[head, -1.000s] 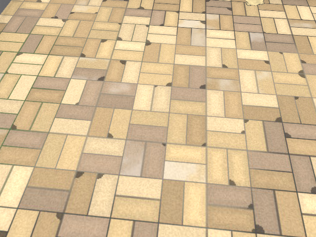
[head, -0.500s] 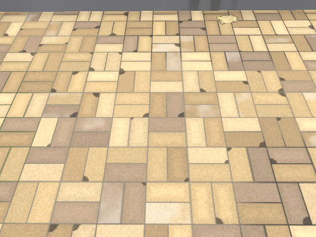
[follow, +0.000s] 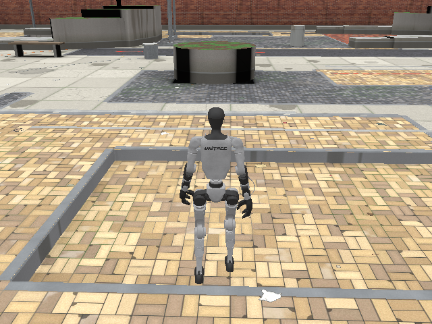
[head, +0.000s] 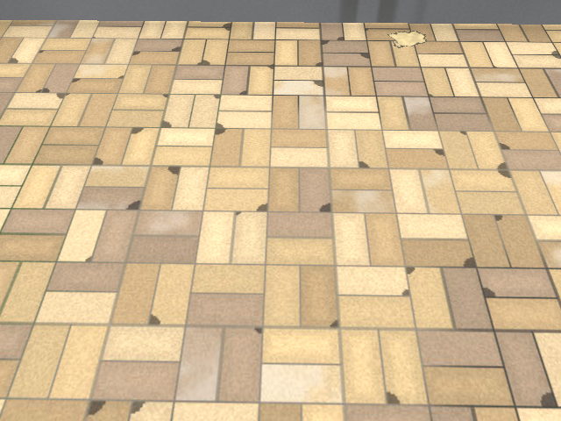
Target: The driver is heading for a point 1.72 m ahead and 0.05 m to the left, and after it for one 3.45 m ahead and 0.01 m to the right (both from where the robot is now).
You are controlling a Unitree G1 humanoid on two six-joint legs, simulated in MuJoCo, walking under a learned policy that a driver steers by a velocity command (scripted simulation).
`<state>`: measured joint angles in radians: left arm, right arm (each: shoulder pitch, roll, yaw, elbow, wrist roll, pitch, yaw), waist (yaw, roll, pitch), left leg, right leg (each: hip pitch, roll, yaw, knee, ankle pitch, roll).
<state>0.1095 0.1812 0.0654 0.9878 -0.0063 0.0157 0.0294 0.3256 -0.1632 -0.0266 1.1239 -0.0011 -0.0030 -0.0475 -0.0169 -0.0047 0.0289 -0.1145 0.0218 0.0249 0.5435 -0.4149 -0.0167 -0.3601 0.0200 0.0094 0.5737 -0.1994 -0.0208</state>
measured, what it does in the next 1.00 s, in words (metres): walks ahead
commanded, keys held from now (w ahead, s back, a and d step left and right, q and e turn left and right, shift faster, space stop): no key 0.56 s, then w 0.28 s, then no key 0.16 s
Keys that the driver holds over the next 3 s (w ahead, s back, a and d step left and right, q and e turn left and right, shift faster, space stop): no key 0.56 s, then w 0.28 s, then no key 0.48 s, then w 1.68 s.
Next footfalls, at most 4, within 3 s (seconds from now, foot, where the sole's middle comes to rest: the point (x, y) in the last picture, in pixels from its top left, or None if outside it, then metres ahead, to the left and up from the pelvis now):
1.20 left None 0.36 0.12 -0.77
2.20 right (334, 340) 0.71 -0.12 -0.77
2.78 left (243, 245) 1.02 0.12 -0.77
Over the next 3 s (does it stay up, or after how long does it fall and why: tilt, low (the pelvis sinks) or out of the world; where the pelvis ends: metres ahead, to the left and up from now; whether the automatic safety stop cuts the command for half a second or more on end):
stays up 0.96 0.04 0.02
